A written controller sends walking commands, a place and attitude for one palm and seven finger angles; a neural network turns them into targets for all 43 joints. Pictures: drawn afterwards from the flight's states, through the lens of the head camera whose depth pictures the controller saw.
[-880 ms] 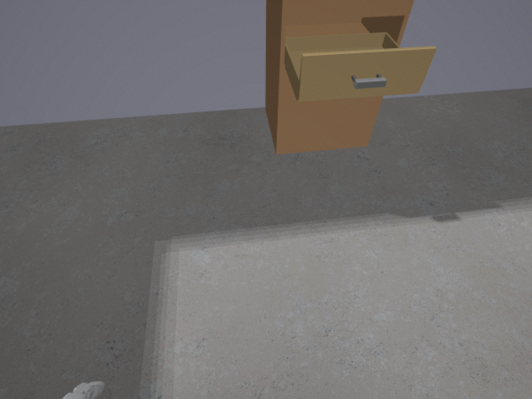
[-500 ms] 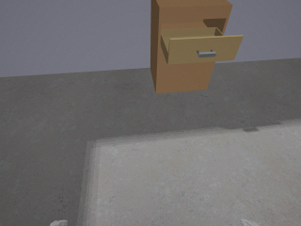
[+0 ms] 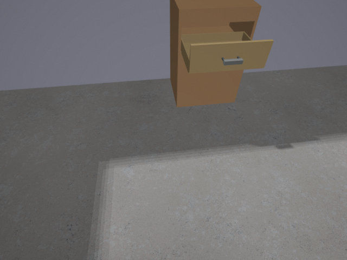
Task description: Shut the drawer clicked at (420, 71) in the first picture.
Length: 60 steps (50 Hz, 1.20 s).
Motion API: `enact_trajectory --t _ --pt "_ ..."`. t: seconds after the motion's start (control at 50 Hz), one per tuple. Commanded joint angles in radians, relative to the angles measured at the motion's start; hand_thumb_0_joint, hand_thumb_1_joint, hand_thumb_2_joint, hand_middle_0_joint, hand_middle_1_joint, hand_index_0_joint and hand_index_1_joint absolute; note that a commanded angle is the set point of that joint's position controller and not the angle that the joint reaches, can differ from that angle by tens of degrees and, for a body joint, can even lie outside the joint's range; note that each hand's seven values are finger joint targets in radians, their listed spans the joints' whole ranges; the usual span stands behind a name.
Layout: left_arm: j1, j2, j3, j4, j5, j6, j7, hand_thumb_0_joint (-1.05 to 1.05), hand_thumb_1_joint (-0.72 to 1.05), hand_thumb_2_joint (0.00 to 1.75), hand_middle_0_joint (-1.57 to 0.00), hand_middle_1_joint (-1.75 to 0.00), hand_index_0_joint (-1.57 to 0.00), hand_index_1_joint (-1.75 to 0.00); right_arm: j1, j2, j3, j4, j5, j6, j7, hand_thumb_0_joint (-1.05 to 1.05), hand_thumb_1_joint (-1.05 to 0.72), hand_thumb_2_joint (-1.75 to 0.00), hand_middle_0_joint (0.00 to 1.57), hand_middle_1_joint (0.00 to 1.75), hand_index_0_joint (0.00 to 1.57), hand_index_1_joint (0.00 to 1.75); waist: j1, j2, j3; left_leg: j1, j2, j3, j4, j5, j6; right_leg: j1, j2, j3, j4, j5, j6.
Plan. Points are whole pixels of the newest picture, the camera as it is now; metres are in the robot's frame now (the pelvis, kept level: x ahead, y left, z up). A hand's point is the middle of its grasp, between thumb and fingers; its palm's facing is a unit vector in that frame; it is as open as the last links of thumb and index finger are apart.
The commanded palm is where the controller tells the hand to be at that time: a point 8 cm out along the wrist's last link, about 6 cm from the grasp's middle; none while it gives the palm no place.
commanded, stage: stand and wait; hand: left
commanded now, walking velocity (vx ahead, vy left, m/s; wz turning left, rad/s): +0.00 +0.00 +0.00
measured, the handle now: (231, 60) +1.22 -0.28 -0.15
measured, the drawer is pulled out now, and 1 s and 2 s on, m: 0.30 0.30 0.30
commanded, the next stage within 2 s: look at it before walking up in 0.18 s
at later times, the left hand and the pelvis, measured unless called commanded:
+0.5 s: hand out of the picture +0.06 +0.25 -0.16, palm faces -0.03 -0.95 -0.32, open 7.4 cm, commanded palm none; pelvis -0.01 +0.00 +0.00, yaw +0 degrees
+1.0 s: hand out of the picture +0.06 +0.25 -0.16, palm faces -0.04 -0.94 -0.33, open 7.4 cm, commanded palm none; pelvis -0.01 +0.01 +0.00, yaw -3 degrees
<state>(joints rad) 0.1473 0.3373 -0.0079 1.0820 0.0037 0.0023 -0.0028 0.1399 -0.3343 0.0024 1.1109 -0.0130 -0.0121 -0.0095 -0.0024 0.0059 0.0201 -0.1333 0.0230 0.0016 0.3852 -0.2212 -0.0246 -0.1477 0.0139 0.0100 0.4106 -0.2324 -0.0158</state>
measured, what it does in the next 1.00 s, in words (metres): stands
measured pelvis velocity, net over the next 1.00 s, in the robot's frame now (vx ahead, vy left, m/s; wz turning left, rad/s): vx -0.01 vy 0.01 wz -0.05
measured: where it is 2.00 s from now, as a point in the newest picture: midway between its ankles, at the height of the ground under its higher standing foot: outside the picture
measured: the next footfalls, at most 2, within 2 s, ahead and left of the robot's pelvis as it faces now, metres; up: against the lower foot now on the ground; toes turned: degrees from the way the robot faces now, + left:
left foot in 1.76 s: +0.16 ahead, +0.09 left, +0.00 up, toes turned -26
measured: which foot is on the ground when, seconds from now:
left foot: down 0.00-1.00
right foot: down 0.00-1.00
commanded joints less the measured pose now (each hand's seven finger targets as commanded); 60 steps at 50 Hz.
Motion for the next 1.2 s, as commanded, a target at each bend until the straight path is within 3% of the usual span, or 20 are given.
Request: enact_trajectory --t 0.0,0.42,0.58,0.88,0.94,1.0,1.06,1.1,1.12,1.14,1.16,1.18 --pt "-0.052 0.21 0.044 -0.068 0.005 -0.029 0.015 0.0 0.9 0.9 -0.2 -0.3 -0.2 -0.3 -0.052 -0.195 -0.034 -0.069 0.002 -0.022 -0.008 0.0 -0.9 -0.9 0.2 0.3 0.2 0.3 0.005 -0.025 -0.035 -0.007 0.094 -0.079 -0.064 0.104 0.043 -0.017 -0.127 0.117 -0.092 0.104 -0.024" --pt "-0.039 0.199 0.043 -0.06 0.007 -0.031 0.015 0.0 0.9 0.9 -0.2 -0.3 -0.2 -0.3 -0.046 -0.193 -0.035 -0.057 0.003 -0.026 -0.007 0.0 -0.9 -0.9 0.2 0.3 0.2 0.3 0.005 -0.015 -0.044 0.005 0.1 -0.081 -0.072 0.127 0.042 -0.015 -0.127 0.114 -0.098 0.133 -0.018" --pt "-0.031 0.199 0.04 -0.052 0.007 -0.029 0.014 0.0 0.9 0.9 -0.2 -0.3 -0.2 -0.3 -0.048 -0.195 -0.035 -0.053 0.004 -0.024 -0.006 0.0 -0.9 -0.9 0.2 0.3 0.2 0.3 0.004 -0.015 -0.026 0.001 0.099 -0.085 -0.083 0.093 0.044 -0.032 -0.123 0.119 -0.111 0.087 -0.014" --pt "-0.033 0.205 0.046 -0.056 0.008 -0.028 0.013 0.0 0.9 0.9 -0.2 -0.3 -0.2 -0.3 -0.046 -0.205 -0.042 -0.055 0.003 -0.029 -0.011 0.0 -0.9 -0.9 0.2 0.3 0.2 0.3 0.004 -0.014 -0.043 0.036 0.11 -0.068 -0.069 0.152 0.044 -0.03 -0.118 0.124 -0.088 0.187 -0.018" --pt "0.021 0.11 0.038 -0.066 0.009 0.003 0.017 0.0 0.9 0.9 -0.2 -0.3 -0.2 -0.3 0.011 -0.1 -0.033 -0.065 0.002 -0.011 -0.017 0.0 -0.9 -0.9 0.2 0.3 0.2 0.3 0.0 -0.01 -0.034 0.03 0.12 -0.02 -0.017 0.144 0.031 -0.085 -0.106 0.139 -0.023 0.235 -0.007" --pt "0.054 0.094 0.047 -0.104 0.013 0.023 0.013 0.0 0.9 0.9 -0.2 -0.3 -0.2 -0.3 0.038 -0.103 -0.05 -0.109 0.001 0.005 -0.022 0.0 -0.9 -0.9 0.2 0.3 0.2 0.3 -0.001 0.017 -0.031 0.023 0.154 -0.017 0.0 0.11 0.044 -0.153 -0.07 0.136 0.066 0.211 -0.003" --pt "0.078 0.071 0.058 -0.147 0.016 0.035 0.005 0.0 0.9 0.9 -0.2 -0.3 -0.2 -0.3 0.028 -0.124 -0.074 -0.158 -0.002 0.012 -0.024 0.0 -0.9 -0.9 0.2 0.3 0.2 0.3 0.008 0.095 -0.014 -0.016 0.235 -0.046 -0.015 0.11 0.09 -0.212 -0.021 0.086 0.228 0.119 0.009" --pt "0.106 0.043 0.066 -0.17 0.017 0.042 0.0 0.0 0.9 0.9 -0.2 -0.3 -0.2 -0.3 0.016 -0.129 -0.085 -0.184 -0.003 0.008 -0.023 0.0 -0.9 -0.9 0.2 0.3 0.2 0.3 0.021 0.167 -0.02 -0.029 0.323 -0.071 -0.025 0.223 0.159 -0.235 -0.009 0.012 0.39 -0.159 0.024" --pt "0.115 0.032 0.07 -0.179 0.017 0.045 -0.003 0.0 0.9 0.9 -0.2 -0.3 -0.2 -0.3 0.009 -0.124 -0.089 -0.195 -0.006 0.008 -0.023 0.0 -0.9 -0.9 0.2 0.3 0.2 0.3 0.023 0.174 -0.014 -0.057 0.348 -0.056 -0.008 0.268 0.176 -0.217 -0.029 -0.002 0.411 -0.223 0.026" --pt "0.142 0.021 0.076 -0.184 0.017 0.044 -0.006 0.0 0.9 0.9 -0.2 -0.3 -0.2 -0.3 -0.006 -0.119 -0.092 -0.207 -0.009 0.009 -0.023 0.0 -0.9 -0.9 0.2 0.3 0.2 0.3 0.042 0.158 -0.006 -0.096 0.344 -0.019 0.037 0.284 0.165 -0.17 -0.043 -0.007 0.373 -0.207 0.023" --pt "0.195 0.016 0.082 -0.176 0.018 0.04 -0.007 0.0 0.9 0.9 -0.2 -0.3 -0.2 -0.3 -0.026 -0.115 -0.095 -0.215 -0.009 0.012 -0.022 0.0 -0.9 -0.9 0.2 0.3 0.2 0.3 0.069 0.119 -0.011 -0.134 0.313 0.03 0.124 0.251 0.13 -0.101 -0.045 -0.018 0.278 -0.116 0.022" --pt "0.264 0.037 0.091 -0.161 0.024 0.03 -0.008 0.0 0.9 0.9 -0.2 -0.3 -0.2 -0.3 -0.031 -0.094 -0.092 -0.225 -0.006 0.019 -0.017 0.0 -0.9 -0.9 0.2 0.3 0.2 0.3 0.1 0.001 -0.023 -0.221 0.235 0.098 0.295 0.05 0.068 -0.005 -0.066 0.039 0.109 0.01 0.013"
